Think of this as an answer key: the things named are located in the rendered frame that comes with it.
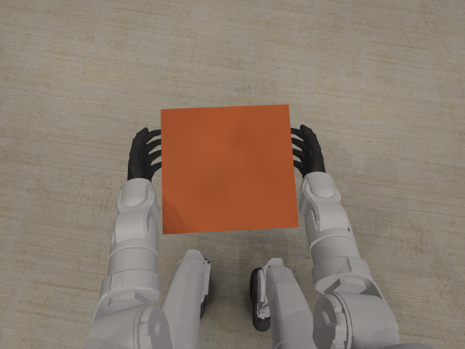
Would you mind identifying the carton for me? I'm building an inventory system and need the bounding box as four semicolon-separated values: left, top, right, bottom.
161;104;299;234

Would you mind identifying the left robot upper arm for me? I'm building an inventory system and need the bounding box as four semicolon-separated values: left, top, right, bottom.
85;303;173;349

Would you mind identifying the right robot hand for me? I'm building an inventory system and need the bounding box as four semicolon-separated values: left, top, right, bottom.
291;124;326;179

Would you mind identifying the right robot forearm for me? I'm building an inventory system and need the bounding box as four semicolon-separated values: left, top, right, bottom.
299;172;400;341

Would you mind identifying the robot right shin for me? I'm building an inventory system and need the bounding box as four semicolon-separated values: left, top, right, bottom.
256;258;293;318

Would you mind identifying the left robot thigh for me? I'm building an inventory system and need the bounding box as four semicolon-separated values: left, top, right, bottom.
160;257;211;349

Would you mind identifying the right robot upper arm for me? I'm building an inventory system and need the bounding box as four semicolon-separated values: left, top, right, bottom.
312;292;435;349

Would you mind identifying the left robot forearm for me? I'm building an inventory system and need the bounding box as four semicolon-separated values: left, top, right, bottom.
84;178;161;349

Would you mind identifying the left robot hand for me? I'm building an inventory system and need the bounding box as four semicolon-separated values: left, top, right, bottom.
127;127;161;182

